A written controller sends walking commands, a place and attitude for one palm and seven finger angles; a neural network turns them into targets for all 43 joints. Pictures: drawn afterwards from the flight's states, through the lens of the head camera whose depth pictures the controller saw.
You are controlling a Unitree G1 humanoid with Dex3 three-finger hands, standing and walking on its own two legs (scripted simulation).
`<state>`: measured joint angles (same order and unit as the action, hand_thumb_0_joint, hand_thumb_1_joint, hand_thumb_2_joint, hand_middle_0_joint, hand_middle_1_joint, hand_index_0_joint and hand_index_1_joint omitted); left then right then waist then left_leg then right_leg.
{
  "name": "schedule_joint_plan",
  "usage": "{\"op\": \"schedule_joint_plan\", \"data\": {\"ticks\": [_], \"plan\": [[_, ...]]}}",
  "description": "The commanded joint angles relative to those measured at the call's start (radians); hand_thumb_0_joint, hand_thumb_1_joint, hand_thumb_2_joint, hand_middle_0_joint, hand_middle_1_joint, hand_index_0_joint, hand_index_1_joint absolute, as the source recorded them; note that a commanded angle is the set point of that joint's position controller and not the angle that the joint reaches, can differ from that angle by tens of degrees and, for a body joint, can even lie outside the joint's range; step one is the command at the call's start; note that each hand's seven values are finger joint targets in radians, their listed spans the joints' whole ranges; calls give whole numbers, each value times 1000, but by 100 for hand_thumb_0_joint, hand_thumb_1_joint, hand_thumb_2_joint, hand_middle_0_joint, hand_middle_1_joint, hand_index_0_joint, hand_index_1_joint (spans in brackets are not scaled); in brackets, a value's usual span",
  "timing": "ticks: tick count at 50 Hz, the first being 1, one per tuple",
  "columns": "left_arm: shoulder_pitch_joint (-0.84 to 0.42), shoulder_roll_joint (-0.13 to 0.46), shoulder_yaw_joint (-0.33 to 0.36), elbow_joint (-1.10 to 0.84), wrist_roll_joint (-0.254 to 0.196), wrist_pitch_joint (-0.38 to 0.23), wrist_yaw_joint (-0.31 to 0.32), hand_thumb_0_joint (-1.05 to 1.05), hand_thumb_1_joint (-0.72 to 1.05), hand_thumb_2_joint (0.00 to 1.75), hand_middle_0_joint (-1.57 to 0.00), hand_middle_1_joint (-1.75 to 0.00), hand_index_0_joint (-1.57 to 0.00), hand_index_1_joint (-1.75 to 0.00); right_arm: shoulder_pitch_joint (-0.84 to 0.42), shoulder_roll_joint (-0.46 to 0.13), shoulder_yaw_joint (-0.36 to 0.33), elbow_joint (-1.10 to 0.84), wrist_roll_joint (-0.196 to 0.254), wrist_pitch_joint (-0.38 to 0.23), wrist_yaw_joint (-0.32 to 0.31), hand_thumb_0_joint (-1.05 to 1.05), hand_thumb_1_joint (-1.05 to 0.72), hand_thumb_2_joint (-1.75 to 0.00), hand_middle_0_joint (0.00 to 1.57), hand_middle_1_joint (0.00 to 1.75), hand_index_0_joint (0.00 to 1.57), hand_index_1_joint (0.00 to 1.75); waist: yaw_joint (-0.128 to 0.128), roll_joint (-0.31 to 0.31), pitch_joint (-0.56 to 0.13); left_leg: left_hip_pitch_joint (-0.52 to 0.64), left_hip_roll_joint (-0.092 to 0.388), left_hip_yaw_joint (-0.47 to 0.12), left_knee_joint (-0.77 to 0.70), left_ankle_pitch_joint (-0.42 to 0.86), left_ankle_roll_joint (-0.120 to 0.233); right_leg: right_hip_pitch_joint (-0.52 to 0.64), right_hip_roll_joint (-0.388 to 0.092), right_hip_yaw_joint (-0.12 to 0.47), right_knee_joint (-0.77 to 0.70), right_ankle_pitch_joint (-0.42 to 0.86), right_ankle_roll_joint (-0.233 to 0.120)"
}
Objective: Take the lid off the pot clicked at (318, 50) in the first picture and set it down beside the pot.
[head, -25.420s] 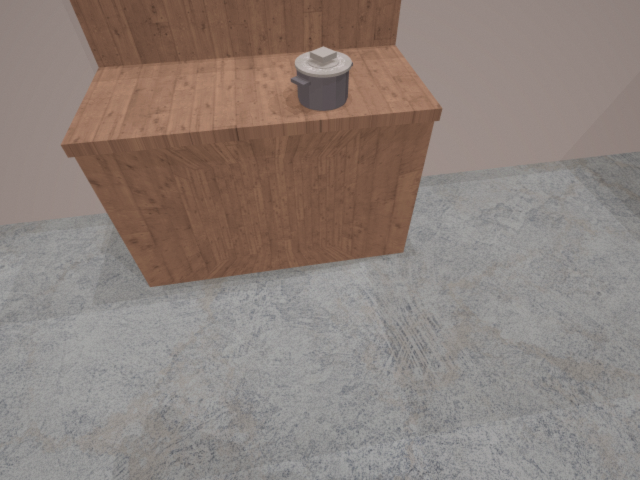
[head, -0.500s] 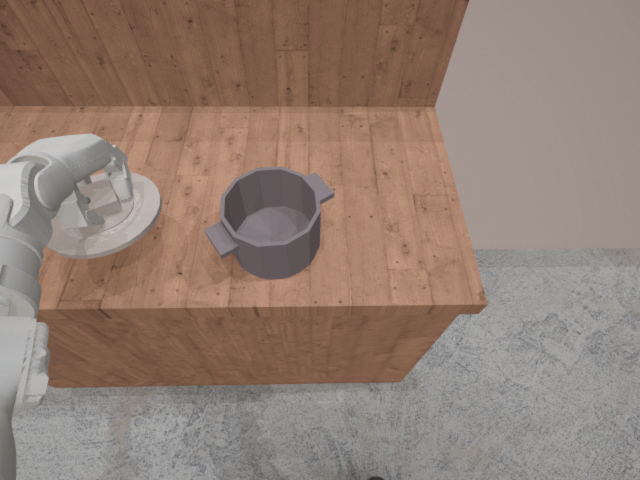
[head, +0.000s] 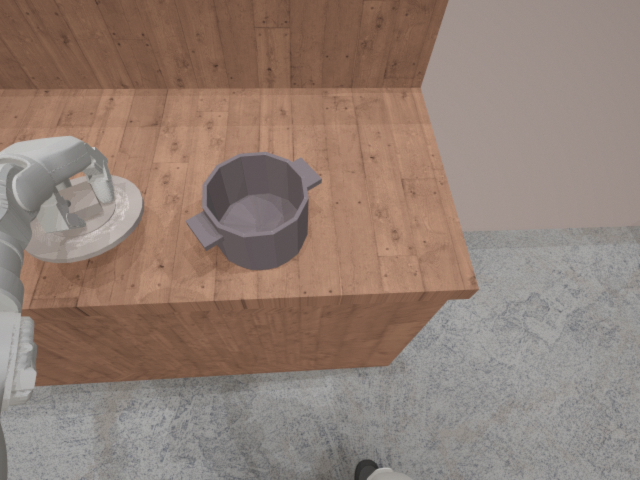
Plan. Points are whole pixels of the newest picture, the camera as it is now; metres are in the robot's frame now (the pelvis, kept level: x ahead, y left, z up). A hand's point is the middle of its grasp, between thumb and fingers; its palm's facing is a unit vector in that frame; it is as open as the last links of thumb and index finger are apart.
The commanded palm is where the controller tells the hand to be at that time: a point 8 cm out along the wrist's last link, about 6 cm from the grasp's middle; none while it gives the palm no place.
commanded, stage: lower the lid onto the table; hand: left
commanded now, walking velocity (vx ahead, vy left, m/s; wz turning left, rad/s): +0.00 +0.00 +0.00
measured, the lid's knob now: (75, 203) +0.47 +0.31 +0.02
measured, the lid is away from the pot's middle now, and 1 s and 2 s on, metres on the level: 0.24 0.26 0.26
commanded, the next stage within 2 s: open the fingers wide in 0.90 s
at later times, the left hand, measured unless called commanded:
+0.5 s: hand (75, 212) +0.47 +0.31 +0.01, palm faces -0.52 -0.10 -0.85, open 7.5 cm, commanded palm +0.50 +0.31 +0.07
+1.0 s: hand (76, 220) +0.47 +0.32 -0.01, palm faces -0.50 -0.11 -0.86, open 7.5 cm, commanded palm +0.48 +0.31 +0.04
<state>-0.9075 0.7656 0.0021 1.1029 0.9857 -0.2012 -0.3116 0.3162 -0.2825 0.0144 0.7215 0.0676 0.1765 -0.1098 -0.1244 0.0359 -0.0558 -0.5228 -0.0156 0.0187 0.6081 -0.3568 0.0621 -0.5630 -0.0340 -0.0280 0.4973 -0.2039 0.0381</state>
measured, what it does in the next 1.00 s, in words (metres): stands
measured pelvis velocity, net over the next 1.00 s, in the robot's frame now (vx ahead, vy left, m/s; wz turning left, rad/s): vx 0.00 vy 0.02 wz -0.02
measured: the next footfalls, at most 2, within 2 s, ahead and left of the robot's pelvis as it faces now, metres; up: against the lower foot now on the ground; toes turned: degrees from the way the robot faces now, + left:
none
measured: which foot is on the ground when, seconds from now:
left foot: down 0.00-1.00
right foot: down 0.00-1.00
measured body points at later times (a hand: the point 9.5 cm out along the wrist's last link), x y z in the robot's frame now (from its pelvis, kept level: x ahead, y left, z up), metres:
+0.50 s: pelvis +0.00 +0.01 -0.01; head +0.13 +0.03 +0.42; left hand +0.49 +0.31 +0.06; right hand -0.01 -0.27 -0.13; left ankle -0.05 +0.08 -0.73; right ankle +0.01 -0.16 -0.73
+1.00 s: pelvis +0.00 +0.02 -0.02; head +0.13 +0.04 +0.41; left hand +0.49 +0.32 +0.04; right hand -0.02 -0.26 -0.14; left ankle -0.05 +0.08 -0.73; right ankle +0.01 -0.16 -0.73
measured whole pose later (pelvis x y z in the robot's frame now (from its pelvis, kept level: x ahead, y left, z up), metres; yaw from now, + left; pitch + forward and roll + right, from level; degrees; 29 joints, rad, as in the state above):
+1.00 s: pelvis +0.00 +0.02 -0.02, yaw -1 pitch +22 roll -5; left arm -0.93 0.78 0.03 1.15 1.02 -0.23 -0.24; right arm 0.34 -0.26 0.02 0.71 0.04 0.23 -0.08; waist -0.14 0.04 -0.09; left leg -0.73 -0.01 0.01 0.80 -0.44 0.08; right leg -0.75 -0.03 -0.03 0.63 -0.26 0.02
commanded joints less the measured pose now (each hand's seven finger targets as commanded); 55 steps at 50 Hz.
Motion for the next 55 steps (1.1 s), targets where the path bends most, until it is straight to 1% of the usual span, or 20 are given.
{"op": "schedule_joint_plan", "data": {"ticks": [1, 6, 11, 13, 17, 19, 24, 29, 32, 34, 36, 38, 40, 41, 45, 46, 49, 50, 53, 55], "plan": [[-530, 390, 111, -274, 1, -10, 62, 0, 46, 110, -80, -100, -86, -102, 133, -179, -66, -55, -12, -18, -16, 0, -90, -90, 20, 30, 20, 30, 0, 171, -526, 341, 19, -50, 5, 706, -10, 162, 61, -38, 23, 313, -82], [-444, 362, 98, -145, -3, -3, 61, 0, 46, 110, -80, -100, -86, -102, 141, -185, -63, -50, -12, -13, -10, 0, -90, -90, 20, 30, 20, 30, -10, 95, -446, 251, 17, -34, 24, 643, -1, 130, 64, -40, 30, 297, -77], [-502, 406, 123, -234, 17, -20, 67, 0, 46, 110, -80, -100, -86, -102, 155, -181, -68, -54, -18, -7, -13, 0, -90, -90, 20, 30, 20, 30, -4, 194, -535, 314, 21, -47, 49, 729, -14, 113, 67, -38, 53, 309, -83], [-457, 403, 129, -175, 5, -22, 65, 0, 46, 110, -80, -100, -86, -102, 164, -185, -64, -50, -16, -6, -15, 0, -90, -90, 20, 30, 20, 30, -12, 131, -493, 275, 23, -45, 57, 704, -10, 95, 70, -44, 57, 291, -79], [-490, 343, 83, -189, 5, -19, 62, 0, 46, 110, -80, -100, -86, -102, 178, -181, -69, -35, -18, -3, -14, 0, -90, -90, 20, 30, 20, 30, -26, 181, -495, 318, 31, -50, 76, 746, -18, 31, 75, -49, 62, 272, -79], [-489, 381, 108, -177, 1, -27, 63, 0, 46, 110, -80, -100, -86, -102, 182, -190, -64, -32, -19, -1, -17, 0, -90, -90, 20, 30, 20, 30, -28, 140, -495, 279, 30, -49, 81, 719, -12, 42, 73, -47, 71, 279, -80], [-492, 429, 149, -204, 15, -37, 77, 0, 46, 110, -80, -100, -86, -102, 194, -188, -65, -33, -25, 2, -18, 0, -90, -90, 20, 30, 20, 30, -19, 177, -553, 291, 30, -56, 102, 777, -22, 51, 75, -45, 93, 309, -83], [-439, 391, 124, -122, 19, -26, 86, 0, 46, 110, -80, -100, -86, -102, 193, -188, -60, -33, -25, 12, -8, 0, -90, -90, 20, 30, 20, 30, -27, 139, -486, 217, 27, -47, 116, 738, -14, 27, 77, -48, 102, 307, -81], [-480, 417, 142, -206, 36, -33, 89, 0, 46, 110, -80, -100, -86, -102, 202, -182, -66, -36, -32, 17, -6, 0, -90, -90, 20, 30, 20, 30, -16, 227, -563, 295, 32, -66, 125, 825, -34, 15, 81, -54, 112, 305, -86], [-457, 433, 173, -226, 23, -44, 88, 0, 46, 110, -80, -100, -86, -102, 205, -183, -72, -39, -37, 21, -4, 0, -90, -90, 20, 30, 20, 30, -10, 222, -594, 330, 36, -72, 139, 902, -38, 12, 82, -51, 116, 331, -86], [-428, 375, 131, -173, 13, -35, 89, 0, 46, 110, -80, -100, -86, -102, 198, -180, -72, -35, -36, 26, -1, 0, -90, -90, 20, 30, 20, 30, -25, 176, -542, 271, 32, -60, 140, 818, -27, 7, 83, -52, 109, 313, -81], [-426, 382, 126, -135, 12, -29, 93, 0, 46, 110, -80, -100, -86, -102, 199, -189, -64, -34, -30, 32, 0, 0, -90, -90, 20, 30, 20, 30, -30, 121, -490, 193, 28, -52, 130, 706, -13, 14, 82, -50, 110, 282, -80], [-464, 405, 140, -205, 28, -41, 98, 0, 46, 110, -80, -100, -86, -102, 209, -188, -68, -32, -34, 37, 0, 0, -90, -90, 20, 30, 20, 30, -21, 212, -544, 272, 33, -70, 134, 812, -35, -20, 83, -54, 123, 283, -86], [-437, 344, 102, -164, 35, -39, 99, 0, 46, 110, -80, -100, -86, -102, 207, -178, -70, -30, -36, 35, 3, 0, -90, -90, 20, 30, 20, 30, -28, 216, -527, 285, 35, -69, 147, 841, -41, -55, 89, -60, 128, 275, -87], [-423, 367, 122, -151, 25, -37, 110, 0, 46, 110, -80, -100, -86, -102, 205, -185, -68, -37, -36, 48, 9, 0, -90, -90, 20, 30, 20, 30, -25, 161, -517, 227, 33, -70, 150, 772, -38, -40, 86, -55, 134, 257, -85], [-427, 291, 67, -125, 24, -28, 110, 0, 46, 110, -80, -100, -86, -102, 202, -180, -71, -35, -35, 48, 12, 0, -90, -90, 20, 30, 20, 30, -40, 149, -494, 218, 34, -65, 151, 748, -33, -65, 88, -59, 133, 244, -84], [-430, 328, 91, -110, 28, -27, 114, 0, 46, 110, -80, -100, -86, -102, 211, -190, -66, -32, -33, 50, 13, 0, -90, -90, 20, 30, 20, 30, -36, 146, -483, 200, 36, -67, 159, 737, -34, -83, 86, -61, 148, 231, -86], [-308, 361, 148, -132, 28, -37, 117, 0, 46, 110, -80, -100, -86, -102, 211, -176, -71, -65, -34, 51, 22, 0, -90, -90, 20, 30, 20, 30, 9, 171, -543, 237, 27, -76, 158, 804, -47, -38, 86, -62, 160, 249, -91], [-329, 301, 99, -148, 20, -31, 126, 0, 43, 104, -76, -100, -81, -102, 185, -174, -73, -66, -37, 65, 32, 0, -90, -90, 20, 30, 20, 30, -13, 152, -521, 216, 30, -65, 160, 747, -42, -47, 88, -56, 147, 239, -86], [-376, 343, 114, -134, 19, -21, 135, 0, 42, 100, -73, -100, -78, -102, 190, -183, -69, -63, -31, 66, 30, 0, -90, -90, 20, 30, 20, 30, -22, 117, -492, 173, 26, -64, 149, 666, -31, -39, 86, -53, 145, 216, -84]]}}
